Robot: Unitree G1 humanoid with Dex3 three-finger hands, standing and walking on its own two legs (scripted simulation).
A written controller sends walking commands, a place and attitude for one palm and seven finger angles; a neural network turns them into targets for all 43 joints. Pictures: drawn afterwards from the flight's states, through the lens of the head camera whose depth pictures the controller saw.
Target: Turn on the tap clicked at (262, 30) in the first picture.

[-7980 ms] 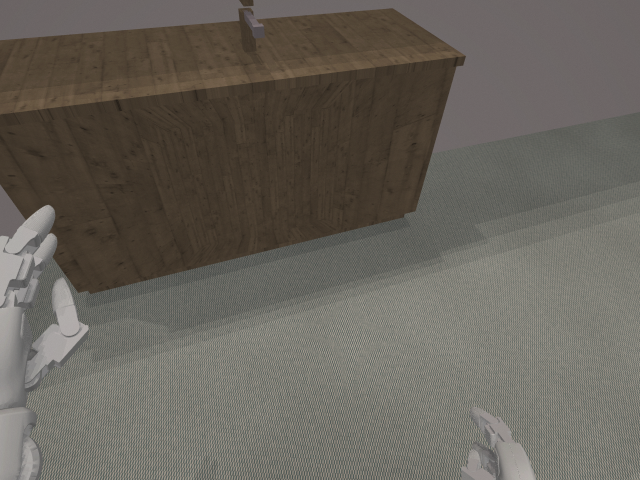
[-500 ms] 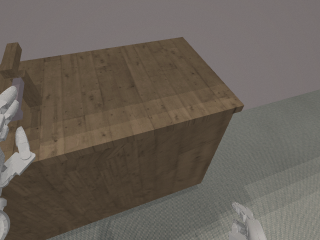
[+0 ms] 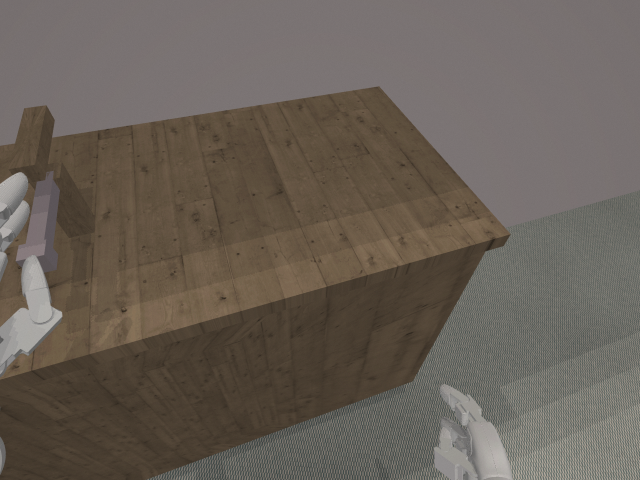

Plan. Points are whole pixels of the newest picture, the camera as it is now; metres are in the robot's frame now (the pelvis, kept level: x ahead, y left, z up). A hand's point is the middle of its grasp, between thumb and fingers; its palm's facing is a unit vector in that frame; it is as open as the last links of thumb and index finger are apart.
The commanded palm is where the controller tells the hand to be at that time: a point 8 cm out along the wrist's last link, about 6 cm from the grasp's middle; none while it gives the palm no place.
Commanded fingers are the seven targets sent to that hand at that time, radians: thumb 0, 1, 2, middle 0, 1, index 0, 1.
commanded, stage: come to a stop and stand still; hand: left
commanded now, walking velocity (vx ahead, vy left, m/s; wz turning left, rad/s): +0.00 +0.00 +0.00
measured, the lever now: (37, 257) +0.31 +0.36 +0.12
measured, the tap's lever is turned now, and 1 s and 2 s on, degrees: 0 0 0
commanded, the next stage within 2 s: look again from close up in 1.28 s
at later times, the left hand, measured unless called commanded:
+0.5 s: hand (88, 269) +0.27 +0.25 +0.17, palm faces +0.37 -0.82 -0.43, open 7.4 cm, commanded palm +0.20 +0.28 +0.18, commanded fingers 0.00 0.90 0.90 -0.20 -0.30 -0.20 -0.30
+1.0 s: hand (56, 287) +0.24 +0.27 +0.17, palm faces +0.41 -0.84 -0.36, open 7.4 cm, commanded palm +0.18 +0.30 +0.18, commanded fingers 0.00 0.90 0.90 -0.20 -0.30 -0.20 -0.30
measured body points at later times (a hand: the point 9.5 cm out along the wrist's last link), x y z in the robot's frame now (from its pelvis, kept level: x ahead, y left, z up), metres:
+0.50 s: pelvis +0.04 +0.00 +0.01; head +0.08 +0.01 +0.46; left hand +0.24 +0.29 +0.19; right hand +0.21 -0.25 -0.06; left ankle +0.05 +0.10 -0.73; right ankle +0.03 -0.11 -0.73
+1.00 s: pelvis +0.03 +0.02 +0.01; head +0.05 +0.03 +0.46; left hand +0.21 +0.31 +0.19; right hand +0.22 -0.19 -0.06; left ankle +0.05 +0.10 -0.73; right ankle +0.03 -0.11 -0.73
